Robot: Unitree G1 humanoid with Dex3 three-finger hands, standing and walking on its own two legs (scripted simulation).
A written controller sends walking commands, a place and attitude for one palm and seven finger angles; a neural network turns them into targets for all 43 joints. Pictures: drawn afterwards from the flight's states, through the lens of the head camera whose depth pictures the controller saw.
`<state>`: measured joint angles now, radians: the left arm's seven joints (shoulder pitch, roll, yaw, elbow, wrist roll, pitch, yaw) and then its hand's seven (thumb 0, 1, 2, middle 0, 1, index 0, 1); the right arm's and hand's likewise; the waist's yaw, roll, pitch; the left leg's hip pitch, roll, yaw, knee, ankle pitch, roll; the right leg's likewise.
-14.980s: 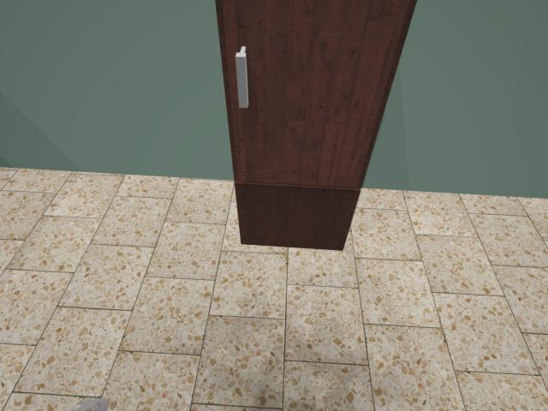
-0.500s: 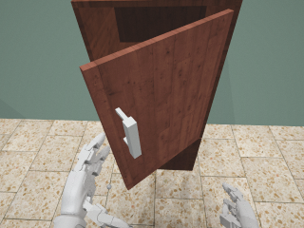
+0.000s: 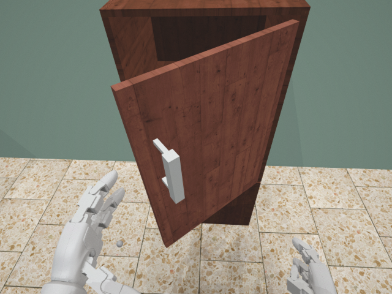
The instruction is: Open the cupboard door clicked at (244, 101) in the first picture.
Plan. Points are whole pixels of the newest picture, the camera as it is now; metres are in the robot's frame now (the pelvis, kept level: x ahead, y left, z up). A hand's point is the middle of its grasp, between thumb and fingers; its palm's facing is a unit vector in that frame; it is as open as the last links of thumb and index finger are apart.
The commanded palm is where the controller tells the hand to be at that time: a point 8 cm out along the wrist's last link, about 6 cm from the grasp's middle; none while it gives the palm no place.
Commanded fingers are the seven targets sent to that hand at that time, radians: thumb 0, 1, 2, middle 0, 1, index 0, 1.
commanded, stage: draw the hand back to the body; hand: left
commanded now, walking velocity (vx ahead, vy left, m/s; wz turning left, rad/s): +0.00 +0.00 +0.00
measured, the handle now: (168, 171) +0.33 +0.08 +0.10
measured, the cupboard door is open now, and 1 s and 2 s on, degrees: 40 40 40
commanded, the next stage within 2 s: step back with the hand held close in 1.34 s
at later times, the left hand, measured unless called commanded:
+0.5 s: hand (61, 226) +0.19 +0.22 +0.15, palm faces +0.23 -0.92 -0.30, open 14.5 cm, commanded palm +0.15 +0.26 +0.18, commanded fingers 0.00 0.13 0.57 -0.17 -0.30 -0.17 -0.30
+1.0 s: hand (11, 183) +0.23 +0.28 +0.20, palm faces +0.43 -0.81 -0.40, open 8.7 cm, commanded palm +0.18 +0.32 +0.22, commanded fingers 0.00 0.90 0.90 -0.20 -0.30 -0.20 -0.30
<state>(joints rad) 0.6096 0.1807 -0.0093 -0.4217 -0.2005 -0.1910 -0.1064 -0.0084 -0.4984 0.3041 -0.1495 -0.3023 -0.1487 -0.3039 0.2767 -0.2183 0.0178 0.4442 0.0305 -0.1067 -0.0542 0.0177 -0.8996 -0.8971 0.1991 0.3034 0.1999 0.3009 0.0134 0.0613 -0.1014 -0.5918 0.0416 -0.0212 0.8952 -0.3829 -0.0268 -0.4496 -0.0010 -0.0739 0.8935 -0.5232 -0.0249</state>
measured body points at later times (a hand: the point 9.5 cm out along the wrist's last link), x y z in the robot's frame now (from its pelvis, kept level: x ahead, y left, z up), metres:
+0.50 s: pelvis +0.01 +0.02 +0.03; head +0.00 +0.01 +0.48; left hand +0.17 +0.26 +0.17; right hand +0.20 -0.19 -0.03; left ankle +0.04 +0.14 -0.69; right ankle -0.03 -0.10 -0.69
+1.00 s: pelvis +0.03 +0.03 +0.05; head +0.02 +0.01 +0.50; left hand +0.20 +0.32 +0.22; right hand +0.22 -0.20 -0.03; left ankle +0.05 +0.14 -0.69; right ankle -0.03 -0.10 -0.69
